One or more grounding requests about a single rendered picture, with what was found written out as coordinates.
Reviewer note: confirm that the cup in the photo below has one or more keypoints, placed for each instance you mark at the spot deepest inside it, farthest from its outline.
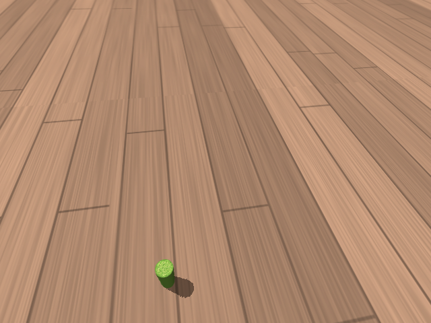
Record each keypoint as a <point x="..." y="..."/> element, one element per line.
<point x="165" y="273"/>

